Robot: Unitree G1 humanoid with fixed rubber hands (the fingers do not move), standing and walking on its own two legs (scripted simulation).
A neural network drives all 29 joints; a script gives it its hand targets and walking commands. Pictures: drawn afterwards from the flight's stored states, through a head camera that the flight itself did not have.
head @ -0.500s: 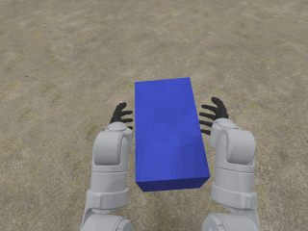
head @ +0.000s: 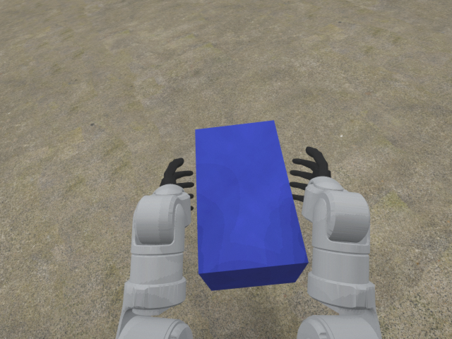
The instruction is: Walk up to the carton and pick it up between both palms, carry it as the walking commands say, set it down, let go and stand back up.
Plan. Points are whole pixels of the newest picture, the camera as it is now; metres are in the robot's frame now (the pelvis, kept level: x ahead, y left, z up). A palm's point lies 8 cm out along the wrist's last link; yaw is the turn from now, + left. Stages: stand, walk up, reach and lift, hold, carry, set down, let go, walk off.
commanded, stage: carry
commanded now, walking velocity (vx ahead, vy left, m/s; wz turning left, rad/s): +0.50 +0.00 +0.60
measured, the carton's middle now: (243, 203) +0.36 -0.02 +0.01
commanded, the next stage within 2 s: none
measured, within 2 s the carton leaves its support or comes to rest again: neither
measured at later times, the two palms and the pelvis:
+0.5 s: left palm (229, 77) +0.74 -0.01 +0.07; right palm (312, 74) +0.77 -0.25 +0.02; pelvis +0.43 -0.14 -0.04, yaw +14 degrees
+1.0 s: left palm (221, 13) +1.10 +0.01 +0.10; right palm out of the picture +1.24 -0.20 +0.07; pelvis +0.88 -0.25 -0.02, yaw +37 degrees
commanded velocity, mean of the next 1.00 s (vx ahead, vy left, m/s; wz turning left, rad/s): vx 0.50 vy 0.00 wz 0.60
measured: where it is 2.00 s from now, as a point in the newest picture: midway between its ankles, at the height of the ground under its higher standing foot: (262, 123)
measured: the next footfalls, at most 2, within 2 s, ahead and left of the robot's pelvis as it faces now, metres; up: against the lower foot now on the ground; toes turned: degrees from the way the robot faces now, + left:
left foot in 0.28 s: +0.41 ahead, -0.01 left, +0.00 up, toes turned +24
right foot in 0.48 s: +0.53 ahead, -0.26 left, +0.00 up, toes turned +19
